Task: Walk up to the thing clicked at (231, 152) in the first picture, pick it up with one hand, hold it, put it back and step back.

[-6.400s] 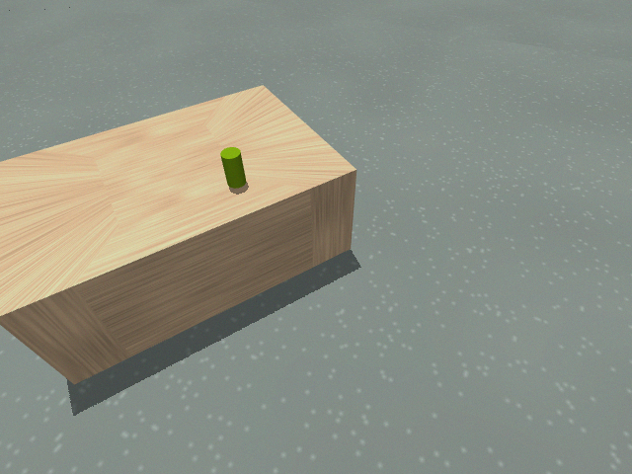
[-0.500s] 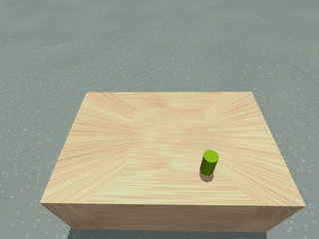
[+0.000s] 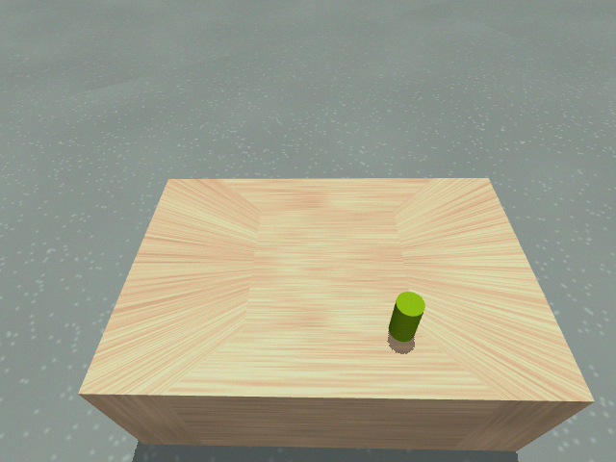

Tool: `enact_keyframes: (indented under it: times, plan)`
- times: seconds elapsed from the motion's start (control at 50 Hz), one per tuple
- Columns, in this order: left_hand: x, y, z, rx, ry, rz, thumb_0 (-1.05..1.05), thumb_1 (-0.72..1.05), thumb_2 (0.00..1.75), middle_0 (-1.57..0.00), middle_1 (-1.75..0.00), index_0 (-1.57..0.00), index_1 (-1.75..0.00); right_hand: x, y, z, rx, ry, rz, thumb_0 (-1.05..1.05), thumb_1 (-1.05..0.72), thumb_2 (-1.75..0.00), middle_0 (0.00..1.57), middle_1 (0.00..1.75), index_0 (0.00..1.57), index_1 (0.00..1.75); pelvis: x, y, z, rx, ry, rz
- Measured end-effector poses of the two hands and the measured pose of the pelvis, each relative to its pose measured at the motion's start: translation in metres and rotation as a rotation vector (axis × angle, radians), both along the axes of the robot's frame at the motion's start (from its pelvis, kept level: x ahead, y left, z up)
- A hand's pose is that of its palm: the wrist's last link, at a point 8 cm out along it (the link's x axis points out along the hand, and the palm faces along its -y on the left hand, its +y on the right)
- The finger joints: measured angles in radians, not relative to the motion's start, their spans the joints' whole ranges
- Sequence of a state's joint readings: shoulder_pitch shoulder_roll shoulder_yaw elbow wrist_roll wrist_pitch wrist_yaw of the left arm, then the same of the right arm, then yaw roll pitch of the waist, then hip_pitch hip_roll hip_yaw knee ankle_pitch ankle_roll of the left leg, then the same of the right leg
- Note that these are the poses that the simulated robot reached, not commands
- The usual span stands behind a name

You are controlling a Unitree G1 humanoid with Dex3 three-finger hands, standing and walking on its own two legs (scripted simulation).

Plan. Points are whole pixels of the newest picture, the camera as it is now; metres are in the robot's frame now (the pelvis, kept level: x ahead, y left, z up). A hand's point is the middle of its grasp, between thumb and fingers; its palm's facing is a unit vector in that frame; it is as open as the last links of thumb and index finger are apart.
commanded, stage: go down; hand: right
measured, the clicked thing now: (405, 317) +0.50 -0.20 -0.30
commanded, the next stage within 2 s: none
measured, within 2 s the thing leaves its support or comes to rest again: neither
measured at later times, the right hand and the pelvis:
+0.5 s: hand out of the picture +0.14 -0.26 -0.15, palm faces +0.05 +0.94 -0.33, open 16.4 cm; pelvis -0.01 +0.00 -0.03, yaw +0 degrees
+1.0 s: hand out of the picture +0.15 -0.26 -0.15, palm faces +0.07 +0.95 -0.32, open 17.6 cm; pelvis +0.00 +0.00 -0.05, yaw -1 degrees
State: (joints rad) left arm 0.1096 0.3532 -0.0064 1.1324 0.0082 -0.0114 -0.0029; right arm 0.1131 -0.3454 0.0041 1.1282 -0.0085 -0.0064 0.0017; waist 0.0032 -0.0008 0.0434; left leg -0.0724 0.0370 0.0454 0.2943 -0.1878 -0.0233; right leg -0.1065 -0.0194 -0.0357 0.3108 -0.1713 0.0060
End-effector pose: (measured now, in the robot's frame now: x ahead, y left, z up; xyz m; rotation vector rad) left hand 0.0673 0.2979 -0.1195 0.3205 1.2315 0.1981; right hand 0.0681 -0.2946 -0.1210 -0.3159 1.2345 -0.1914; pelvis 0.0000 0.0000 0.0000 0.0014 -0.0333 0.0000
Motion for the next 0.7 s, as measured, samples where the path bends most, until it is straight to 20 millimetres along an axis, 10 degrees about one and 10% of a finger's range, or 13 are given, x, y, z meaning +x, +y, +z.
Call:
enact_keyframes:
  times: [0.22, 0.48, 0.7]
  plan:
    - [0.073, -0.012, 0.009, -0.016, -0.361, 0.029, 0.01, 0.49, 0.49, -0.08, -0.11, -0.08, -0.11, 0.067, 0.008, 0.000, 0.026, -0.155, -0.040, 0.01, -0.49, -0.50, 0.07, 0.12, 0.08, 0.12, -0.020, 0.001, -0.017, 0.004, 0.113, -0.003]
    - [0.056, -0.010, 0.006, 0.005, -0.372, 0.024, 0.00, -0.26, 0.09, -0.06, -0.06, -0.07, -0.05, 0.061, -0.007, 0.002, 0.010, -0.106, -0.037, 0.00, 0.25, -0.11, 0.04, 0.06, 0.05, 0.06, -0.009, 0.002, -0.027, 0.012, 0.157, -0.003]
    - [0.074, -0.017, 0.012, 0.035, -0.465, -0.007, 0.00, -0.48, 0.04, -0.06, -0.06, -0.06, -0.06, 0.071, -0.010, 0.006, 0.012, -0.179, -0.044, 0.00, 0.51, -0.05, 0.03, 0.06, 0.05, 0.06, -0.001, 0.002, -0.038, 0.016, 0.179, -0.007]
